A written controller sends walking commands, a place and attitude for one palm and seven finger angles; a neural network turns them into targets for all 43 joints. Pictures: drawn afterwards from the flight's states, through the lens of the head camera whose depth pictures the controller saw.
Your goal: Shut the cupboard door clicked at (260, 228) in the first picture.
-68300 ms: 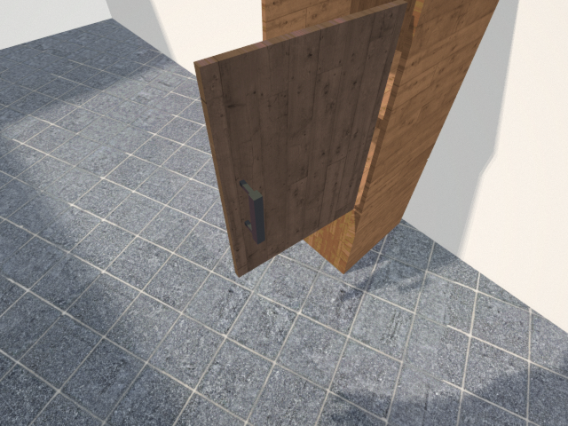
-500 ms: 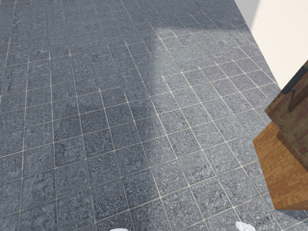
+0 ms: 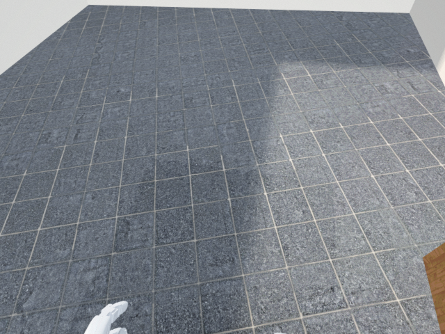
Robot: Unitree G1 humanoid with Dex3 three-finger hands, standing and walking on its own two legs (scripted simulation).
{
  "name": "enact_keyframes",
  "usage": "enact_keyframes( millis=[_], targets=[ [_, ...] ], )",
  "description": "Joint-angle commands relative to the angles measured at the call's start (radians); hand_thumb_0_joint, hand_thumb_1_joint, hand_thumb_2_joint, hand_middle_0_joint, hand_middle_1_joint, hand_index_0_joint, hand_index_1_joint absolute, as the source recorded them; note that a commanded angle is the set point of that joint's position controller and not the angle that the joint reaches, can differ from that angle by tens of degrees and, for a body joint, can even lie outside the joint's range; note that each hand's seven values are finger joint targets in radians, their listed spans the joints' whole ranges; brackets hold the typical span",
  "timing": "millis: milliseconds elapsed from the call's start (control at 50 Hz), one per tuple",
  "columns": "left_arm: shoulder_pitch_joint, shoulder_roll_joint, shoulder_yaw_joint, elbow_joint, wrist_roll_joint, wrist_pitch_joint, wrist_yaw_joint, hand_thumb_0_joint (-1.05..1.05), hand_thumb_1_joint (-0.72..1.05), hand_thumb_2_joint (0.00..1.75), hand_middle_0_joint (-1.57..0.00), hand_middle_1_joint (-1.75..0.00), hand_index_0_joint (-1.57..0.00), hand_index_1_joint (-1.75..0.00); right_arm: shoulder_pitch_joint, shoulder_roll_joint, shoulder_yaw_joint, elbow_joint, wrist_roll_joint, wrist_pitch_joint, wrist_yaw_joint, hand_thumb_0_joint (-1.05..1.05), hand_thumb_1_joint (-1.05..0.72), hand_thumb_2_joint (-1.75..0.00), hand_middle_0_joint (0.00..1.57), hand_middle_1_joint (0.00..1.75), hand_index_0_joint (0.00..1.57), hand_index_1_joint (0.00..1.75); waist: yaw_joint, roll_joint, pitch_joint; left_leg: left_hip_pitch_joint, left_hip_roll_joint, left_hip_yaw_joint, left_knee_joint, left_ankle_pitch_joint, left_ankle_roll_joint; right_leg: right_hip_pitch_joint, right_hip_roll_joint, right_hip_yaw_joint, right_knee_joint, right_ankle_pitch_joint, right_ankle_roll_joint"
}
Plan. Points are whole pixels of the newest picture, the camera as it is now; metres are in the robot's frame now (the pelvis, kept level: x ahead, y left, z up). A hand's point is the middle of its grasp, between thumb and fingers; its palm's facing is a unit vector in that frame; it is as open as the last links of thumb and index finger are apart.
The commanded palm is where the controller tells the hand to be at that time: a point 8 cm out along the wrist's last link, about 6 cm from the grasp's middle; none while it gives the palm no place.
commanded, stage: walk to a spot facing it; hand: left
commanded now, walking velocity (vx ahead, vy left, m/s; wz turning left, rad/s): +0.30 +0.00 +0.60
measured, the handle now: out of the picture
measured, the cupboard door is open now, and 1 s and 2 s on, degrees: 17 17 17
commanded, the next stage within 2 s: turn to face it in 0.42 s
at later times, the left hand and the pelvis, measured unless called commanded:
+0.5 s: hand out of the picture +0.04 +0.20 -0.18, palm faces +0.37 -0.90 -0.22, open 7.4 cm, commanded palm none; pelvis +0.15 +0.03 -0.01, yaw +18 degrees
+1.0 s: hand (142, 289) +0.24 +0.20 -0.15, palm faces +0.20 -0.96 -0.22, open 7.4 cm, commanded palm none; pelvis +0.23 +0.02 +0.01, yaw +9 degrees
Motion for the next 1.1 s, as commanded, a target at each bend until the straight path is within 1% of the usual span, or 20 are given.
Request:
enact_keyframes(
  millis=[0,40,100,280,340,380,400,420,440,480,580,780,840,860,880,900,920,940,1000,1080],
  targets=[
    [0.087,0.14,0.047,-0.016,0.001,-0.018,0.034,0.0,0.9,0.9,-0.2,-0.3,-0.2,-0.3,-0.07,-0.066,-0.021,-0.099,-0.01,-0.039,0.017,0.0,-0.9,-0.9,0.2,0.3,0.2,0.3,0.037,-0.233,0.01,-0.341,0.116,0.024,0.362,0.178,-0.01,0.151,-0.343,0.36,-0.5,-0.343,-0.043],
    [0.112,0.101,0.037,0.0,0.0,-0.034,0.032,0.0,0.9,0.9,-0.2,-0.3,-0.2,-0.3,-0.059,-0.031,-0.014,-0.086,-0.005,-0.029,0.029,0.0,-0.9,-0.9,0.2,0.3,0.2,0.3,0.025,-0.203,-0.013,-0.31,0.11,0.061,0.31,0.248,-0.025,0.181,-0.269,0.125,-0.45,-0.015,-0.029],
    [0.209,0.088,0.033,0.05,-0.001,-0.05,0.037,0.0,0.9,0.9,-0.2,-0.3,-0.2,-0.3,-0.096,-0.007,-0.01,-0.085,0.0,-0.022,0.035,0.0,-0.9,-0.9,0.2,0.3,0.2,0.3,0.042,-0.186,-0.025,-0.366,0.102,0.099,0.251,0.28,-0.038,0.306,-0.252,0.009,-0.405,0.334,-0.03],
    [0.289,0.127,0.032,0.097,0.003,-0.034,0.049,0.0,0.9,0.9,-0.2,-0.3,-0.2,-0.3,-0.309,0.001,0.021,-0.174,0.002,-0.013,0.047,0.0,-0.9,-0.9,0.2,0.3,0.2,0.3,0.075,-0.203,0.01,-0.305,0.084,0.226,-0.204,0.232,-0.019,0.452,-0.294,-0.127,-0.278,0.789,-0.054],
    [0.249,0.179,0.048,0.075,0.001,-0.027,0.048,0.0,0.9,0.9,-0.2,-0.3,-0.2,-0.3,-0.22,-0.039,0.011,-0.168,0.001,-0.018,0.037,0.0,-0.9,-0.9,0.2,0.3,0.2,0.3,0.02,-0.226,-0.058,-0.105,0.023,0.264,-0.296,0.225,0.018,0.423,-0.316,-0.159,-0.113,0.949,-0.044],
    [0.221,0.191,0.053,0.059,-0.008,-0.016,0.045,0.0,0.9,0.9,-0.2,-0.3,-0.2,-0.3,-0.056,-0.124,-0.012,-0.134,-0.006,-0.021,0.032,0.0,-0.9,-0.9,0.2,0.3,0.2,0.3,-0.071,-0.135,-0.163,0.232,0.025,0.218,-0.446,0.421,0.041,0.25,-0.274,-0.197,0.203,0.715,0.005],
    [0.219,0.152,0.047,0.028,-0.025,-0.01,0.035,0.0,0.9,0.9,-0.2,-0.3,-0.2,-0.3,0.04,-0.242,-0.043,-0.122,-0.016,-0.028,0.021,0.0,-0.9,-0.9,0.2,0.3,0.2,0.3,-0.108,0.125,-0.272,0.497,0.29,-0.13,-0.446,0.836,0.166,-0.054,-0.119,-0.186,0.5,0.007,0.071],
    [0.175,0.117,0.029,-0.027,-0.025,0.0,0.042,0.0,0.9,0.9,-0.2,-0.3,-0.2,-0.3,0.096,-0.318,-0.052,-0.115,0.006,-0.029,0.005,0.0,-0.9,-0.9,0.2,0.3,0.2,0.3,-0.117,0.187,-0.346,0.555,0.48,-0.4,-0.493,1.173,0.295,-0.223,-0.027,-0.035,0.698,-0.43,0.082],
    [0.144,0.139,0.033,-0.044,-0.019,0.015,0.055,0.0,0.9,0.9,-0.2,-0.3,-0.2,-0.3,0.062,-0.298,-0.041,-0.111,0.016,-0.019,-0.005,0.0,-0.9,-0.9,0.2,0.3,0.2,0.3,-0.088,0.032,-0.295,0.449,0.488,-0.325,-0.519,1.008,0.304,-0.21,-0.065,0.07,0.707,-0.379,0.068],
    [0.124,0.103,0.039,-0.035,-0.009,0.028,0.054,0.0,0.9,0.9,-0.2,-0.3,-0.2,-0.3,-0.108,-0.223,-0.022,-0.179,0.006,-0.027,-0.018,0.0,-0.9,-0.9,0.2,0.3,0.2,0.3,-0.022,0.046,-0.129,0.196,0.385,-0.257,-0.598,0.684,0.222,-0.218,-0.091,0.082,0.63,-0.279,0.087],
    [0.268,0.066,0.028,0.064,0.003,0.065,0.037,0.0,0.9,0.9,-0.2,-0.3,-0.2,-0.3,-0.212,-0.125,0.019,-0.182,0.006,-0.037,-0.03,0.0,-0.9,-0.9,0.2,0.3,0.2,0.3,0.071,0.057,-0.142,0.047,0.251,-0.05,-0.685,0.395,0.124,-0.076,-0.055,0.087,0.504,-0.066,0.079],
    [0.13,0.052,0.023,0.039,0.002,0.08,0.023,0.0,0.9,0.9,-0.2,-0.3,-0.2,-0.3,-0.155,-0.108,0.003,-0.103,0.0,-0.02,-0.042,0.0,-0.9,-0.9,0.2,0.3,0.2,0.3,0.05,0.085,-0.021,0.066,0.333,0.027,-0.661,0.342,0.143,0.007,0.02,0.064,0.092,-0.093,0.062],
    [0.2,0.057,0.034,0.056,0.0,0.07,0.018,0.0,0.9,0.9,-0.2,-0.3,-0.2,-0.3,-0.154,-0.118,-0.008,-0.103,0.007,-0.014,-0.043,0.0,-0.9,-0.9,0.2,0.3,0.2,0.3,0.079,0.028,-0.069,0.074,0.302,0.099,-0.504,0.417,0.087,0.142,0.042,0.064,-0.121,0.084,0.045],
    [0.227,0.091,0.042,0.058,0.002,0.059,0.02,0.0,0.9,0.9,-0.2,-0.3,-0.2,-0.3,-0.15,-0.099,-0.011,-0.109,0.013,-0.013,-0.04,0.0,-0.9,-0.9,0.2,0.3,0.2,0.3,0.086,-0.072,-0.083,0.052,0.235,0.154,-0.393,0.342,0.031,0.182,-0.016,0.185,-0.233,0.225,0.016],
    [0.221,0.174,0.054,0.054,0.012,0.046,0.028,0.0,0.9,0.9,-0.2,-0.3,-0.2,-0.3,-0.141,-0.046,-0.008,-0.128,0.02,-0.013,-0.035,0.0,-0.9,-0.9,0.2,0.3,0.2,0.3,0.074,-0.284,-0.078,-0.093,0.115,0.256,-0.229,0.106,-0.038,0.241,-0.212,0.442,-0.304,0.447,-0.064],
    [0.238,0.211,0.057,0.057,0.005,0.042,0.03,0.0,0.9,0.9,-0.2,-0.3,-0.2,-0.3,-0.173,-0.038,0.0,-0.147,0.014,-0.007,-0.036,0.0,-0.9,-0.9,0.2,0.3,0.2,0.3,0.097,-0.303,-0.071,-0.166,0.049,0.215,-0.035,-0.119,-0.061,0.247,-0.327,0.535,-0.337,0.618,-0.185],
    [0.226,0.196,0.058,0.053,0.003,0.045,0.038,0.0,0.9,0.9,-0.2,-0.3,-0.2,-0.3,-0.186,-0.035,0.001,-0.15,0.011,-0.001,-0.039,0.0,-0.9,-0.9,0.2,0.3,0.2,0.3,0.086,-0.238,-0.078,-0.221,0.064,0.132,0.072,-0.094,-0.062,0.292,-0.3,0.511,-0.316,0.65,-0.219],
    [0.2,0.166,0.062,0.054,0.003,0.041,0.046,0.0,0.9,0.9,-0.2,-0.3,-0.2,-0.3,-0.183,-0.042,-0.002,-0.138,0.009,-0.002,-0.041,0.0,-0.9,-0.9,0.2,0.3,0.2,0.3,0.073,-0.274,-0.097,-0.275,0.072,0.103,0.133,-0.052,-0.068,0.331,-0.254,0.498,-0.292,0.7,-0.209],
    [0.165,0.145,0.059,0.043,-0.009,0.045,0.049,0.0,0.9,0.9,-0.2,-0.3,-0.2,-0.3,-0.192,-0.051,-0.004,-0.128,0.016,-0.002,-0.037,0.0,-0.9,-0.9,0.2,0.3,0.2,0.3,0.067,-0.179,-0.127,-0.28,0.091,0.085,0.16,0.06,-0.09,0.38,-0.177,0.38,-0.255,0.707,-0.166],
    [0.179,0.15,0.066,0.043,-0.004,0.044,0.047,0.0,0.9,0.9,-0.2,-0.3,-0.2,-0.3,-0.221,-0.043,-0.005,-0.14,0.014,0.003,-0.037,0.0,-0.9,-0.9,0.2,0.3,0.2,0.3,0.081,-0.166,-0.127,-0.249,0.08,0.093,0.057,0.08,-0.105,0.373,-0.153,0.395,-0.263,0.627,-0.161]
  ],
)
